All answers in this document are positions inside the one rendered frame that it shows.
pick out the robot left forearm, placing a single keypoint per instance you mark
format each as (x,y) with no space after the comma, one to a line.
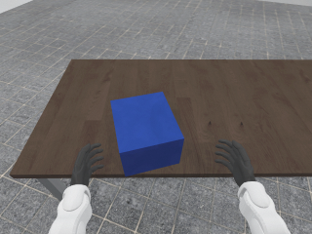
(74,211)

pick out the robot left hand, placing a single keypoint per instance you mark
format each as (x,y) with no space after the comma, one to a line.
(82,170)

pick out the carton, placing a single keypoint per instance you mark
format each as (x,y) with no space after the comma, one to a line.
(148,135)

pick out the table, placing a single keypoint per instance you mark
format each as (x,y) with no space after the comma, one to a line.
(263,104)

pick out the robot right forearm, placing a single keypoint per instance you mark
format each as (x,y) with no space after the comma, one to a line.
(259,210)

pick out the robot right hand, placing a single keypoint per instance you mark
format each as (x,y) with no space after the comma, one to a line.
(239,162)

